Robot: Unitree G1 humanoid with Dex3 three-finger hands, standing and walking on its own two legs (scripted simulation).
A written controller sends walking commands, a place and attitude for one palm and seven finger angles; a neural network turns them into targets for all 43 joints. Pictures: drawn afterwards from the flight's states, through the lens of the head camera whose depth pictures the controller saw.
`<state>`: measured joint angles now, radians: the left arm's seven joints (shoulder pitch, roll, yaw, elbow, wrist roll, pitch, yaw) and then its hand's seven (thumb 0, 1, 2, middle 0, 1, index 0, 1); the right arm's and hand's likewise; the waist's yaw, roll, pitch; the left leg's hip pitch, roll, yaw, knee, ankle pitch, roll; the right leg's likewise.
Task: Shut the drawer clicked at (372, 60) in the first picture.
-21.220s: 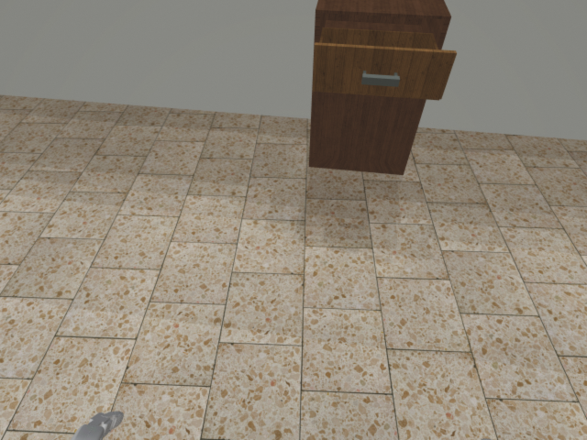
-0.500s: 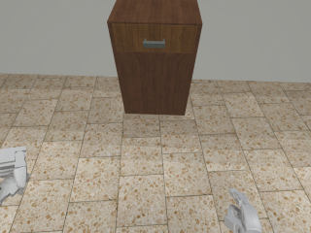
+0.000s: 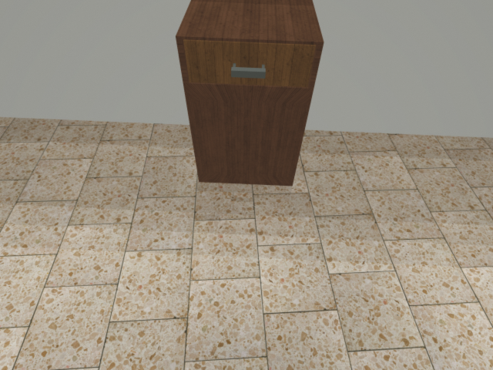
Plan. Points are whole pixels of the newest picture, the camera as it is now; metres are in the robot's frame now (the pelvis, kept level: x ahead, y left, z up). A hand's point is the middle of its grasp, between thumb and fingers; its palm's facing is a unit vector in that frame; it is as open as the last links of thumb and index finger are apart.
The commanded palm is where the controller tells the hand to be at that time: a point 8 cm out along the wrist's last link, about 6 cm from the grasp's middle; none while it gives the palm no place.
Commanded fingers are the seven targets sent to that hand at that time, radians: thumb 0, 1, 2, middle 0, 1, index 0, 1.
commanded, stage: let the arm hang, fingers relaxed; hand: left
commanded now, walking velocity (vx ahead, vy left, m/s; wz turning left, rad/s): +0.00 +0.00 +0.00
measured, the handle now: (248, 69) +1.07 +0.02 -0.08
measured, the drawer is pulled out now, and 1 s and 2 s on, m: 0.00 0.00 0.00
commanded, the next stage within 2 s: look to check the result in 0.82 s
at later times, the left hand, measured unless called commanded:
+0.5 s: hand out of the picture -0.01 +0.20 -0.16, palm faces -0.01 -0.97 -0.23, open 7.0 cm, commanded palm none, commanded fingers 0.00 0.90 0.90 -0.20 -0.30 -0.20 -0.30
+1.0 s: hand out of the picture +0.01 +0.16 -0.16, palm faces +0.00 -0.98 -0.20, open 7.4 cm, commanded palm none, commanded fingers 0.00 0.90 0.90 -0.20 -0.30 -0.20 -0.30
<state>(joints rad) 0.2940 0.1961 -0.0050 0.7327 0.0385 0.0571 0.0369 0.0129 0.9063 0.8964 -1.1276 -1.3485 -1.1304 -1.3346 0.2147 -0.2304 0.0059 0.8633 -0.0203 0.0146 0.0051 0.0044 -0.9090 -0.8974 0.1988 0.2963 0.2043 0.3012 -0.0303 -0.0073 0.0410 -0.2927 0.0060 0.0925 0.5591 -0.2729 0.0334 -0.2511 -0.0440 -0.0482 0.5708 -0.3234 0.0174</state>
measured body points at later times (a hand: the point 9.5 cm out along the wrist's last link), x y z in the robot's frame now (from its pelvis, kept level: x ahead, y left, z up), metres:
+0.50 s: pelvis -0.01 +0.01 +0.01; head +0.01 +0.00 +0.46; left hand -0.01 +0.25 -0.14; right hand -0.02 -0.20 -0.16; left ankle +0.02 +0.10 -0.73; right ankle -0.01 -0.13 -0.73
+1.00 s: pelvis +0.01 -0.01 +0.01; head +0.03 -0.02 +0.46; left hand +0.01 +0.21 -0.14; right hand -0.02 -0.22 -0.15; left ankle +0.02 +0.10 -0.73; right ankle -0.01 -0.13 -0.73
